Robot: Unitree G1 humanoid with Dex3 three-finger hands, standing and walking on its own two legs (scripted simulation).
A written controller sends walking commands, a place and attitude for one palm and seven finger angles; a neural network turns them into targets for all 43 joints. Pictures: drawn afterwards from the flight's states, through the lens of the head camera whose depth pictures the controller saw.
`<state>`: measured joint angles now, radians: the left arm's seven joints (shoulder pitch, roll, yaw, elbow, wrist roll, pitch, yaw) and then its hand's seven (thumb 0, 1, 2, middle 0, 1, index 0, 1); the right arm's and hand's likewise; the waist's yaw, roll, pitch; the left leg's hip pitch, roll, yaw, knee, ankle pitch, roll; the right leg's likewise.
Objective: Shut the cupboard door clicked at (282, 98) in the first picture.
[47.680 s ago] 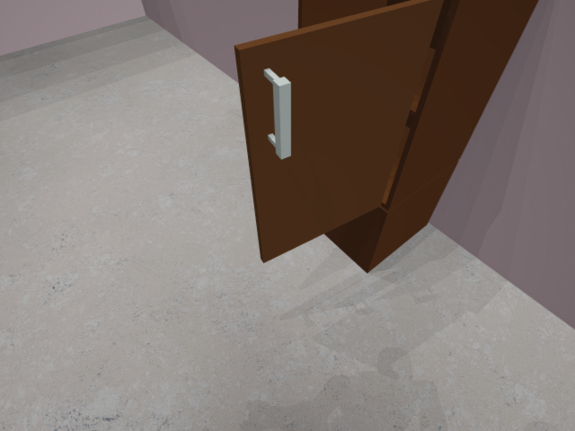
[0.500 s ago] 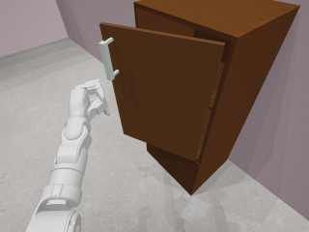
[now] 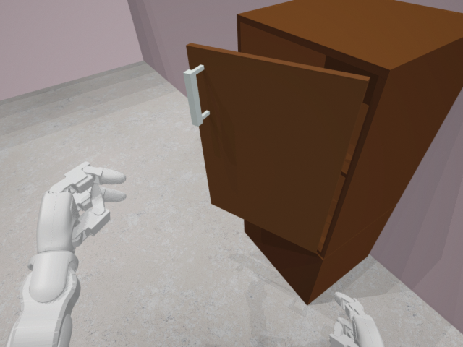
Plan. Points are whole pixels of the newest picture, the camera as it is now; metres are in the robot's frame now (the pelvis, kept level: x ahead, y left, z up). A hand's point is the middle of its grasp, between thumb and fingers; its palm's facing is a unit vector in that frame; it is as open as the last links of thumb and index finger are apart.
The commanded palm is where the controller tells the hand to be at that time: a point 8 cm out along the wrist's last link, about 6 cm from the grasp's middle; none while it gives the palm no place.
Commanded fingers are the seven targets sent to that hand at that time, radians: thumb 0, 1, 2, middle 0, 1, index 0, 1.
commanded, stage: draw the hand back to the body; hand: left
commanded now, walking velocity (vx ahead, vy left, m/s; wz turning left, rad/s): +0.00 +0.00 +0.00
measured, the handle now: (198, 96) +0.65 +0.16 +0.13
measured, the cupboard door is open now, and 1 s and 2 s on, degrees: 24 24 24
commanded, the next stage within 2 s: step back with the hand held close in 0.64 s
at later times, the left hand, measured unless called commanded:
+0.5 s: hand (48, 250) +0.19 +0.27 +0.15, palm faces +0.50 -0.77 -0.39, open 7.2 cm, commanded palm +0.14 +0.30 +0.17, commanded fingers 0.00 0.90 0.90 -0.20 -0.30 -0.20 -0.30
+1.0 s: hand (53, 249) +0.20 +0.27 +0.14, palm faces +0.39 -0.78 -0.49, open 7.4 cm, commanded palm +0.14 +0.31 +0.17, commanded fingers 0.00 0.90 0.90 -0.20 -0.30 -0.20 -0.30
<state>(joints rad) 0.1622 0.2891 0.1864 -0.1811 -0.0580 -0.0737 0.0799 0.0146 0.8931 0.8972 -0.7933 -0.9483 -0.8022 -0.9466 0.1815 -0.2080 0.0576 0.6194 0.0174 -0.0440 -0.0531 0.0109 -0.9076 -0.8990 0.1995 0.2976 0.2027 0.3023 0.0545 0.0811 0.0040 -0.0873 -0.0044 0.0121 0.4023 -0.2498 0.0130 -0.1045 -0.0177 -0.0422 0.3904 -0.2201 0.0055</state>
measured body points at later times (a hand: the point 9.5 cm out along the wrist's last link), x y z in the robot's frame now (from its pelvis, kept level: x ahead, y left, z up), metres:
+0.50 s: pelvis +0.01 +0.00 +0.00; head -0.02 -0.03 +0.45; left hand +0.16 +0.31 +0.18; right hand +0.20 -0.22 -0.09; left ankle -0.02 +0.11 -0.74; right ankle +0.00 -0.12 -0.74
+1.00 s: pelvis +0.00 +0.01 -0.01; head +0.01 -0.01 +0.44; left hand +0.17 +0.31 +0.17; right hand +0.17 -0.23 -0.10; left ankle -0.02 +0.11 -0.74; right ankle +0.00 -0.12 -0.74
